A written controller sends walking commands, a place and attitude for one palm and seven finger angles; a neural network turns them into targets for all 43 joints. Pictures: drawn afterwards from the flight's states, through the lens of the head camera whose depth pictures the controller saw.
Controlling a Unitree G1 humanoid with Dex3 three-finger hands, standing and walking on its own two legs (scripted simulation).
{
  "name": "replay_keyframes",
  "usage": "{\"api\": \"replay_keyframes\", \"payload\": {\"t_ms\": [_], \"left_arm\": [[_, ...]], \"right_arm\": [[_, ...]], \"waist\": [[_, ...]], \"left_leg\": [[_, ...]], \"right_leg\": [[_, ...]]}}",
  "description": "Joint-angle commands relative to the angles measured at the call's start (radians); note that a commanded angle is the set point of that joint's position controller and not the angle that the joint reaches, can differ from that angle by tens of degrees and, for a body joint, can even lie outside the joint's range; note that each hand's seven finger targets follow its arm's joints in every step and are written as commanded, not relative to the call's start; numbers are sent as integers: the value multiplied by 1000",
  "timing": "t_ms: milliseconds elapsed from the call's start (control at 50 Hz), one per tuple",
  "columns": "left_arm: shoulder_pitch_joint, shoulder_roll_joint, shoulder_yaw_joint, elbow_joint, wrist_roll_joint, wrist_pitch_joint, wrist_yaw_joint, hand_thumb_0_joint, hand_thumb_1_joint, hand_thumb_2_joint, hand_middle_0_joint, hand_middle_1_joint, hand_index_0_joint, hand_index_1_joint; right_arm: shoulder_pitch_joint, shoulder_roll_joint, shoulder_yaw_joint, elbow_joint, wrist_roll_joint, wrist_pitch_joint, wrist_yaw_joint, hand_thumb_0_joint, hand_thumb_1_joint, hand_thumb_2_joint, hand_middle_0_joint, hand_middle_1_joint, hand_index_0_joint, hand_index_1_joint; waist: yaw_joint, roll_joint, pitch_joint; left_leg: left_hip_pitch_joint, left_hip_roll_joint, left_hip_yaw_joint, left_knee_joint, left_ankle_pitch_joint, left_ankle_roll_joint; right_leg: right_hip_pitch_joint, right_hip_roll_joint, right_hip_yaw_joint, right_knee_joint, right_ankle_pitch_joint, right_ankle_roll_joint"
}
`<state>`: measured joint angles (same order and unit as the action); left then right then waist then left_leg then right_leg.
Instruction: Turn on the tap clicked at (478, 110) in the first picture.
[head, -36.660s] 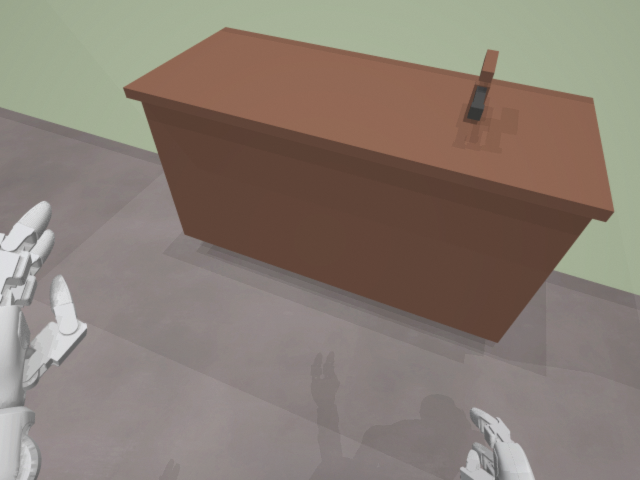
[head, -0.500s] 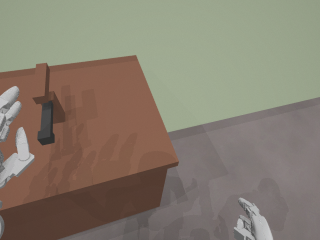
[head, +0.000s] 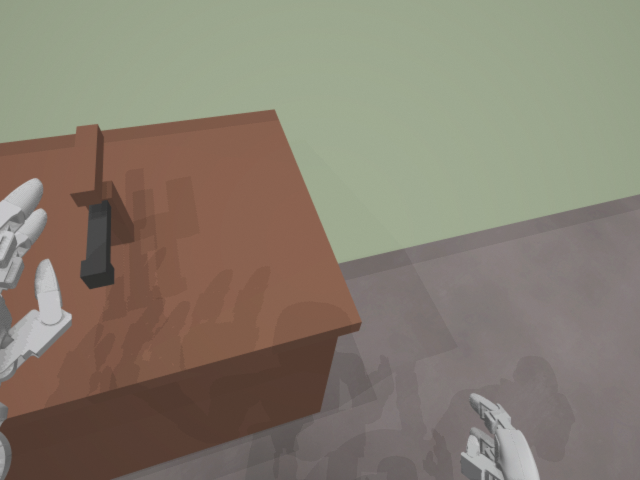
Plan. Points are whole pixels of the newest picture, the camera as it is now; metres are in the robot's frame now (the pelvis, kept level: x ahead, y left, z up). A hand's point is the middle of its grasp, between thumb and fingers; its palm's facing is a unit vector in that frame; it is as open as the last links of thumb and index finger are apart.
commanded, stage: shuffle to correct the standing spot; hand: left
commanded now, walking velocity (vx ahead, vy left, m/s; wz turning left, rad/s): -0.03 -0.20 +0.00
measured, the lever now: (97, 272) +0.33 +0.30 +0.05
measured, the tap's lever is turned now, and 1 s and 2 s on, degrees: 0 0 0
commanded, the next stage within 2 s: none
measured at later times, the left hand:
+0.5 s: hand (60, 330) +0.21 +0.23 +0.17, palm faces +0.32 -0.86 -0.39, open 7.4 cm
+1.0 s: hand (77, 323) +0.21 +0.22 +0.17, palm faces +0.32 -0.86 -0.41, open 7.4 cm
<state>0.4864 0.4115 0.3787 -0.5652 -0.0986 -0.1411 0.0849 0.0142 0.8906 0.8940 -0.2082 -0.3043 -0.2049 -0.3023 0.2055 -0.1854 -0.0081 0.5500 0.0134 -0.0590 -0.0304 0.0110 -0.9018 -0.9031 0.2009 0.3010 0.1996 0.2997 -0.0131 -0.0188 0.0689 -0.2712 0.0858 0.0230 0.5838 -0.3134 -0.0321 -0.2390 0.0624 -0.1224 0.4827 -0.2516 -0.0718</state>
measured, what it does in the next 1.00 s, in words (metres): stands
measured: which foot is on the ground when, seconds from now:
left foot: down 0.00-1.00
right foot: down 0.00-1.00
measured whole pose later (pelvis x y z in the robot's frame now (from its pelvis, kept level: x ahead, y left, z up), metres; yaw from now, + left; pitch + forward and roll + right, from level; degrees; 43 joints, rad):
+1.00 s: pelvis +0.00 -0.02 +0.00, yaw +0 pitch +0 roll -1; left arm 0.49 0.41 0.37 -0.55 -0.10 -0.13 0.10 0.01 0.89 0.89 -0.21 -0.30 -0.21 -0.30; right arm 0.22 -0.20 -0.01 0.56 0.02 -0.06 -0.04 0.01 -0.90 -0.90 0.20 0.30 0.20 0.30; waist -0.02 0.00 0.05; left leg -0.26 0.09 0.02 0.55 -0.28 -0.05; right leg -0.24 0.07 -0.13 0.48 -0.24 -0.09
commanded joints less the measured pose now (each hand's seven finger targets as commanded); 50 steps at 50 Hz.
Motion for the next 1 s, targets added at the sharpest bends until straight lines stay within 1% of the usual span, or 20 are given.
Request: {"api": "replay_keyframes", "payload": {"t_ms": [0,20,80,140,280,320,400,420,460,500,520,600,640,720,740,800,820,860,920,980], "left_arm": [[-26,171,130,-200,-8,-61,28,0,900,900,-200,-300,-200,-300],[-36,173,128,-220,-9,-60,28,0,900,900,-200,-300,-200,-300],[-42,171,125,-198,-5,-64,26,0,900,900,-200,-300,-200,-300],[-57,154,106,-200,-2,-65,22,0,900,900,-200,-300,-200,-300],[-48,158,109,-199,-2,-62,26,0,900,900,-200,-300,-200,-300],[-51,167,113,-207,-4,-60,29,0,900,900,-200,-300,-200,-300],[-54,158,109,-187,-4,-59,30,0,900,900,-200,-300,-200,-300],[-52,167,115,-194,-5,-57,32,0,900,900,-200,-300,-200,-300],[-52,165,116,-178,-4,-58,32,0,900,900,-200,-300,-200,-300],[-58,156,109,-178,-3,-56,32,0,900,900,-200,-300,-200,-300],[-58,164,112,-182,-4,-53,33,0,900,900,-200,-300,-200,-300],[-52,159,108,-177,-5,-52,34,0,900,900,-200,-300,-200,-300],[-55,153,100,-195,-6,-54,36,0,900,900,-200,-300,-200,-300],[-46,175,118,-201,-6,-54,39,0,900,900,-200,-300,-200,-300],[-49,157,104,-196,-5,-57,37,0,900,900,-200,-300,-200,-300],[-37,167,118,-184,-3,-55,37,0,900,900,-200,-300,-200,-300],[-41,167,115,-196,-5,-54,37,0,900,900,-200,-300,-200,-300],[-42,168,115,-185,-4,-55,36,0,900,900,-200,-300,-200,-300],[-36,169,114,-182,-4,-50,36,0,900,900,-200,-300,-200,-300],[-37,164,110,-191,-7,-51,35,0,900,900,-200,-300,-200,-300]], "right_arm": [[-50,-136,-60,-144,5,-50,-11,0,-900,-900,200,300,200,300],[-59,-136,-59,-144,8,-51,-14,0,-900,-900,200,300,200,300],[-59,-137,-56,-144,4,-52,-16,0,-900,-900,200,300,200,300],[-63,-137,-52,-142,3,-54,-16,0,-900,-900,200,300,200,300],[-47,-140,-61,-144,8,-57,-10,0,-900,-900,200,300,200,300],[-60,-135,-57,-144,12,-57,-12,0,-900,-900,200,300,200,300],[-55,-136,-56,-142,9,-56,-13,0,-900,-900,200,300,200,300],[-64,-133,-54,-141,11,-55,-16,0,-900,-900,200,300,200,300],[-57,-135,-53,-138,7,-56,-17,0,-900,-900,200,300,200,300],[-52,-137,-55,-138,8,-57,-14,0,-900,-900,200,300,200,300],[-64,-134,-53,-138,10,-57,-17,0,-900,-900,200,300,200,300],[-54,-135,-55,-138,9,-57,-14,0,-900,-900,200,300,200,300],[-58,-134,-52,-134,8,-56,-15,0,-900,-900,200,300,200,300],[-72,-131,-51,-138,11,-55,-17,0,-900,-900,200,300,200,300],[-67,-132,-48,-136,7,-54,-17,0,-900,-900,200,300,200,300],[-58,-137,-54,-138,8,-53,-15,0,-900,-900,200,300,200,300],[-66,-133,-54,-139,11,-54,-17,0,-900,-900,200,300,200,300],[-64,-137,-53,-139,6,-55,-17,0,-900,-900,200,300,200,300],[-65,-134,-54,-140,11,-53,-16,0,-900,-900,200,300,200,300],[-56,-136,-56,-140,9,-53,-14,0,-900,-900,200,300,200,300]], "waist": [[1,61,-173],[-1,83,-168],[3,106,-152],[4,132,-154],[4,80,-181],[2,94,-162],[2,66,-147],[0,86,-133],[2,65,-143],[1,55,-151],[-1,75,-138],[0,32,-161],[-4,45,-171],[-1,81,-144],[-2,78,-143],[3,71,-159],[0,86,-158],[2,98,-160],[1,72,-156],[0,54,-182]], "left_leg": [[14,70,-73,-63,161,62],[27,72,-82,-76,187,61],[1,109,-117,-119,197,74],[5,124,-124,-138,243,77],[20,92,-96,-103,202,64],[27,83,-90,-106,177,61],[0,74,-91,-110,88,65],[9,75,-92,-119,87,64],[-5,82,-102,-128,83,69],[0,73,-93,-113,89,67],[13,74,-89,-114,100,65],[13,58,-69,-78,102,63],[33,54,-67,-74,132,61],[23,73,-91,-109,126,66],[13,77,-93,-116,118,68],[10,82,-92,-116,134,70],[20,80,-94,-118,157,66],[15,91,-94,-124,161,69],[19,81,-86,-112,148,65],[37,70,-73,-84,162,63]], "right_leg": [[67,-167,170,-85,204,19],[55,-165,167,-76,215,8],[69,-136,137,-65,174,38],[89,-122,118,-61,187,48],[99,-149,142,-82,204,26],[65,-157,153,-89,186,15],[46,-160,170,-108,112,21],[29,-159,167,-110,109,17],[45,-151,162,-107,98,27],[48,-159,172,-112,109,23],[31,-162,174,-113,119,19],[45,-179,188,-126,131,21],[37,-184,183,-115,150,6],[25,-171,178,-112,124,17],[28,-162,170,-110,113,21],[59,-157,172,-110,141,33],[56,-161,166,-100,160,22],[62,-152,160,-98,160,32],[59,-161,166,-107,165,23],[62,-174,180,-109,191,20]]}}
